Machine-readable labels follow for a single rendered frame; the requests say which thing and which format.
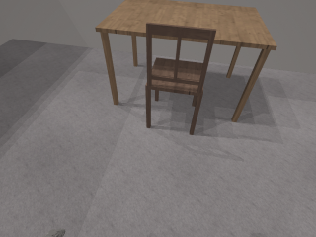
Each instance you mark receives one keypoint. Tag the chair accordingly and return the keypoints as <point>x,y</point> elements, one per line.
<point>174,75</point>

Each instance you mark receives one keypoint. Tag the table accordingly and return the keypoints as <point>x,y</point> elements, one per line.
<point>235,26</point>

